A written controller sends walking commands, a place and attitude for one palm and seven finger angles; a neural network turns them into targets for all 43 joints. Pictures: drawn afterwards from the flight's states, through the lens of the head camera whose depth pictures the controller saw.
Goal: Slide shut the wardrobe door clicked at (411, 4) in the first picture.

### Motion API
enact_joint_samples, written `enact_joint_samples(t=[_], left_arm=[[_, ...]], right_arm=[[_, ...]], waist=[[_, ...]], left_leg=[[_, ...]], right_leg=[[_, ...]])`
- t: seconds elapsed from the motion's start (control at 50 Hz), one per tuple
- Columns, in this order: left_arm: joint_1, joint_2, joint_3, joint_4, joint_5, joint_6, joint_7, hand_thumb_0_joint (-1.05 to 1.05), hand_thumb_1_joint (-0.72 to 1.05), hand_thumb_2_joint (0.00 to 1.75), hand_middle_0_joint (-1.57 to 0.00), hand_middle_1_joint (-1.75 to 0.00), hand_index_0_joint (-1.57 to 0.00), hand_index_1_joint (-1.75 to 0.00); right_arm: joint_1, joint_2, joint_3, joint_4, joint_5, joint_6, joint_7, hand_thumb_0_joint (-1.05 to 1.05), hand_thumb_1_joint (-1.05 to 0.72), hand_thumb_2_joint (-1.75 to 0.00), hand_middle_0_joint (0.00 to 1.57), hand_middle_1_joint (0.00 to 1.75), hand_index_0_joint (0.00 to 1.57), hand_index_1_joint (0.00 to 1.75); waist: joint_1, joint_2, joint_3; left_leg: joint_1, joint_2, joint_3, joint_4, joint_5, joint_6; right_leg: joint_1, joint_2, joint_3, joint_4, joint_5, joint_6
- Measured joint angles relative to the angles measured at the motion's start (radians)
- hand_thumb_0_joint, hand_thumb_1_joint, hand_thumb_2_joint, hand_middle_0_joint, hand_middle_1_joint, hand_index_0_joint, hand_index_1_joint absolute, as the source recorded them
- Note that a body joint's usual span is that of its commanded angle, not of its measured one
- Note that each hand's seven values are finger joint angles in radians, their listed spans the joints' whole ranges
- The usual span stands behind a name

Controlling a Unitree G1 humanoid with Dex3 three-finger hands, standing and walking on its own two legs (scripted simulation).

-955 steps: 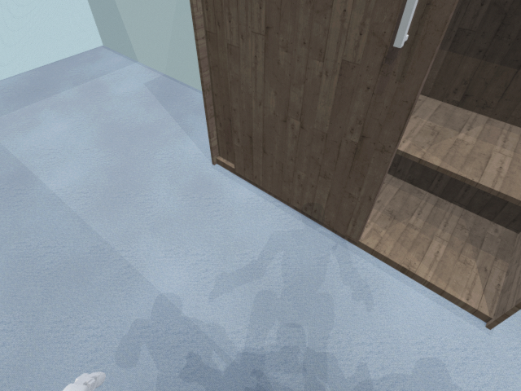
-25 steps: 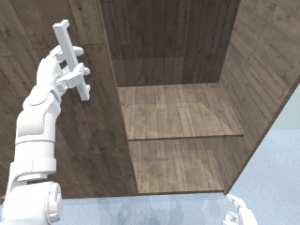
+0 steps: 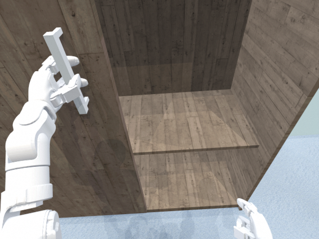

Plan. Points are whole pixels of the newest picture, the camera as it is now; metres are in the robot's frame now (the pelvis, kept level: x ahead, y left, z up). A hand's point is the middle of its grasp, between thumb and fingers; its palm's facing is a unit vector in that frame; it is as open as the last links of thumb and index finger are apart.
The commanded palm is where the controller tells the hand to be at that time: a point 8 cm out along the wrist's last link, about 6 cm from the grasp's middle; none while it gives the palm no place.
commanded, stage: grip the handle and tug to test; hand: left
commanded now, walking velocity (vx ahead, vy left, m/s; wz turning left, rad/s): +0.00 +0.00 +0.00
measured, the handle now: (71, 74) +0.43 +0.22 +0.24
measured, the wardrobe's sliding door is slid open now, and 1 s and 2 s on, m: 0.56 0.56 0.51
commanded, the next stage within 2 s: tug the door sideways, standing still in 0.22 s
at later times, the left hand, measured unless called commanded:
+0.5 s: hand (76, 87) +0.38 +0.19 +0.24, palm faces +0.12 -0.99 -0.03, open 5.8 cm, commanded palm +0.35 +0.22 +0.24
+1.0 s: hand (79, 88) +0.38 +0.19 +0.24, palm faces +0.19 -0.97 -0.12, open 6.1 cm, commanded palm +0.36 +0.22 +0.25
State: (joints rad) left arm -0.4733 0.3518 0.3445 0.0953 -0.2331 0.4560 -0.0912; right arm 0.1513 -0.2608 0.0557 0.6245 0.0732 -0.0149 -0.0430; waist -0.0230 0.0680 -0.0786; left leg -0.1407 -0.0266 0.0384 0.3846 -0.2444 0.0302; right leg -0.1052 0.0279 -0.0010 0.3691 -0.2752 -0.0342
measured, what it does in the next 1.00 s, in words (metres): stands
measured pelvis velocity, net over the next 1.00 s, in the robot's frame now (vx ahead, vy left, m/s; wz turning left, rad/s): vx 0.03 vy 0.01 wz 0.14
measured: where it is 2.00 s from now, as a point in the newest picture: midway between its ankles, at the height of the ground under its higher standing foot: outside the picture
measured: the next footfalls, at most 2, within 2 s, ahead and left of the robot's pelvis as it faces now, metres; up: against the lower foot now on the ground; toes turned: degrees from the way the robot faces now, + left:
right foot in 1.34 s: +0.16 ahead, -0.09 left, +0.00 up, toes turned +4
right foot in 1.98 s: +0.25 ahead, -0.28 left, +0.00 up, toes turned +5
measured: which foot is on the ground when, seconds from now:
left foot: down 0.00-1.00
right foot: down 0.00-1.00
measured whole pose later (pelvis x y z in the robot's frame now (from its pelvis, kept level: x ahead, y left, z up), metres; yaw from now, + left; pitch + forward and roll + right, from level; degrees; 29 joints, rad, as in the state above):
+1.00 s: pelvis +0.03 +0.01 +0.00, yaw +8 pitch +2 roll -1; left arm -0.52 0.21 0.10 -0.03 -0.13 0.39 0.02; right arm 0.12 -0.22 0.06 0.66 0.04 -0.07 -0.02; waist 0.06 0.08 -0.06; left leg -0.16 -0.06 -0.11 0.45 -0.32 0.04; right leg -0.11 0.02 -0.06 0.48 -0.32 -0.02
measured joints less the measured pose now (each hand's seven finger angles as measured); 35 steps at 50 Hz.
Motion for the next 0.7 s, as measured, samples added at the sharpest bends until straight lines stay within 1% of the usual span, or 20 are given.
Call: enact_joint_samples(t=[0.16,0.24,0.36,0.42,0.46,0.5,0.56,0.62,0.7], left_arm=[[0.082,0.015,0.032,-0.094,-0.024,0.013,-0.017,0.00,0.77,0.79,-0.34,-1.34,-0.21,-1.29],[0.125,0.019,0.047,-0.152,-0.036,0.032,-0.022,-0.01,0.77,0.79,-0.35,-1.34,-0.20,-1.29],[0.203,0.031,0.073,-0.234,-0.061,0.048,-0.035,-0.01,0.76,0.79,-0.36,-1.33,-0.20,-1.30],[0.179,0.033,0.063,-0.231,-0.066,0.045,-0.049,-0.01,0.75,0.81,-0.38,-1.34,-0.23,-1.32],[0.151,0.017,0.051,-0.228,-0.065,0.048,-0.046,-0.01,0.75,0.82,-0.40,-1.35,-0.27,-1.34],[0.125,-0.011,0.035,-0.227,-0.054,0.062,-0.028,0.00,0.75,0.83,-0.41,-1.36,-0.30,-1.35],[0.091,-0.062,0.003,-0.220,-0.021,0.087,0.020,0.00,0.75,0.84,-0.40,-1.38,-0.33,-1.37],[0.069,-0.095,-0.035,-0.207,0.010,0.102,0.061,0.01,0.75,0.85,-0.39,-1.39,-0.33,-1.38],[0.032,-0.114,-0.080,-0.204,0.047,0.078,0.094,0.00,0.76,0.86,-0.40,-1.39,-0.28,-1.38]], right_arm=[[-0.002,-0.007,0.000,-0.013,0.004,0.007,0.002,0.02,-0.91,-0.89,0.20,0.30,0.20,0.29],[-0.005,-0.009,-0.003,-0.014,0.007,0.011,0.003,0.02,-0.91,-0.89,0.20,0.30,0.20,0.29],[-0.013,-0.011,-0.001,-0.016,0.009,0.005,0.003,0.02,-0.91,-0.89,0.20,0.29,0.20,0.29],[-0.019,-0.016,-0.004,-0.001,0.010,-0.005,-0.006,0.02,-0.91,-0.89,0.20,0.29,0.20,0.29],[-0.028,-0.022,-0.008,0.014,0.010,-0.008,-0.011,0.02,-0.91,-0.89,0.20,0.29,0.20,0.29],[-0.036,-0.026,-0.014,0.027,0.011,-0.008,-0.015,0.02,-0.91,-0.89,0.20,0.29,0.20,0.29],[-0.039,-0.027,-0.021,0.043,0.009,-0.012,-0.017,0.02,-0.91,-0.89,0.20,0.29,0.19,0.29],[-0.038,-0.019,-0.018,0.050,0.006,-0.018,-0.015,0.02,-0.91,-0.89,0.20,0.29,0.19,0.29],[-0.052,-0.005,-0.008,0.046,0.000,-0.035,-0.014,0.02,-0.91,-0.89,0.20,0.29,0.20,0.29]], waist=[[-0.002,0.001,-0.016],[0.002,-0.003,-0.020],[0.026,-0.004,-0.036],[0.042,-0.008,-0.035],[0.051,-0.006,-0.027],[0.061,-0.002,-0.017],[0.076,0.008,-0.003],[0.085,0.008,-0.006],[0.087,0.001,-0.009]], left_leg=[[-0.004,0.002,-0.006,0.013,-0.019,-0.004],[-0.010,0.000,-0.006,0.028,-0.010,-0.003],[-0.006,-0.002,-0.019,0.043,-0.013,-0.009],[-0.007,-0.002,-0.036,0.054,-0.051,-0.010],[-0.014,-0.001,-0.050,0.066,-0.068,-0.011],[-0.022,-0.004,-0.062,0.082,-0.058,-0.010],[-0.028,-0.010,-0.076,0.101,-0.009,-0.005],[-0.019,-0.016,-0.091,0.092,0.016,-0.006],[-0.004,-0.018,-0.115,0.060,-0.060,-0.011]], right_leg=[[-0.007,0.006,0.013,0.009,-0.018,-0.004],[-0.010,0.004,0.014,0.017,-0.014,-0.003],[-0.013,0.001,0.000,0.023,-0.019,-0.005],[-0.007,0.003,-0.012,0.024,-0.054,-0.012],[-0.007,0.004,-0.027,0.031,-0.066,-0.013],[-0.010,0.001,-0.042,0.044,-0.055,-0.007],[-0.009,-0.007,-0.063,0.064,-0.011,0.000],[-0.002,-0.012,-0.074,0.070,0.010,0.002],[0.009,-0.009,-0.085,0.060,-0.058,-0.006]])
